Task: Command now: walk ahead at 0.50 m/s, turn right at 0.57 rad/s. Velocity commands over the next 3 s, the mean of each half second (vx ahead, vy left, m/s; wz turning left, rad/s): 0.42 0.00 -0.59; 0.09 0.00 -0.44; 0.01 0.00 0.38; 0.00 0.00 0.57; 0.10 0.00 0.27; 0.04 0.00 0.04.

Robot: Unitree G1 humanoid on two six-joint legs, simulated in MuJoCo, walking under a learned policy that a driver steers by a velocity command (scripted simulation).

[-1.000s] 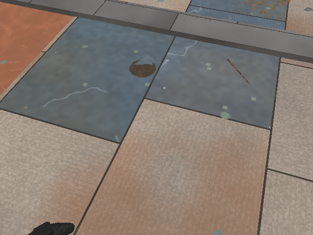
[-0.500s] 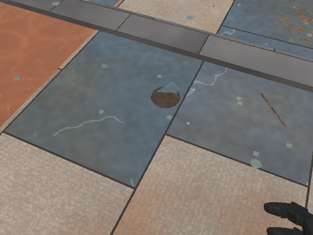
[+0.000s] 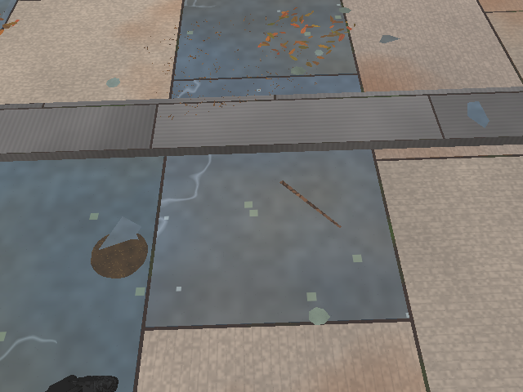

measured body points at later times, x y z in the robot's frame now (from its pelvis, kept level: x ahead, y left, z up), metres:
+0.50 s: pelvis +0.27 -0.01 +0.00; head +0.30 -0.02 +0.45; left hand +0.41 +0.27 -0.11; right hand +0.43 -0.31 -0.07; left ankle +0.43 +0.07 -0.72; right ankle +0.13 -0.09 -0.71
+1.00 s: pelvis +0.33 -0.05 +0.02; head +0.33 -0.08 +0.47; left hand +0.61 +0.09 -0.06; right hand +0.29 -0.34 -0.11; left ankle +0.43 +0.07 -0.71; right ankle +0.29 -0.15 -0.72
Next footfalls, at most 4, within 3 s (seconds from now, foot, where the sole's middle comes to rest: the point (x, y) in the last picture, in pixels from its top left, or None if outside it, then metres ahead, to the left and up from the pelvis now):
0.48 left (246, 388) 0.47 0.05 -0.76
0.92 right None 0.32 -0.17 -0.76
1.34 left None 0.40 0.05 -0.76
1.90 right None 0.41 -0.17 -0.76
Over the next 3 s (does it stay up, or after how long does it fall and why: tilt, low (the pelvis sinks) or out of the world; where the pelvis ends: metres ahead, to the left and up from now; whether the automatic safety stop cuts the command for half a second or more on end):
stays up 0.45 -0.02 0.02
